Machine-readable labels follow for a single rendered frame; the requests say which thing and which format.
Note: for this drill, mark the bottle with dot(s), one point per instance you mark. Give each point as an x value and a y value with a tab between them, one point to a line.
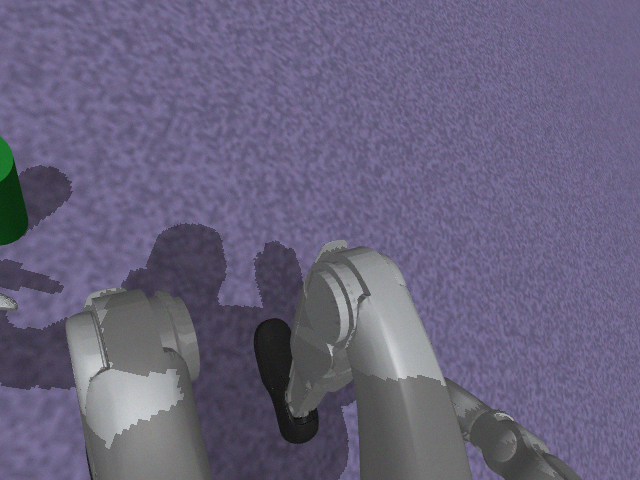
13	215

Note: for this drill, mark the right robot foot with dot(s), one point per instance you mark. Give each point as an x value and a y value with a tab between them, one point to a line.
274	359

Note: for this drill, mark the right robot arm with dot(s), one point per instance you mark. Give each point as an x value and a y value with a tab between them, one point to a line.
515	453

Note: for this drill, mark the left robot hand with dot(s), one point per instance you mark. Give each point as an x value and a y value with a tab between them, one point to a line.
7	303

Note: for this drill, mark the right robot hand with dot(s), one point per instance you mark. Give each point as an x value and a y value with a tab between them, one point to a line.
467	407

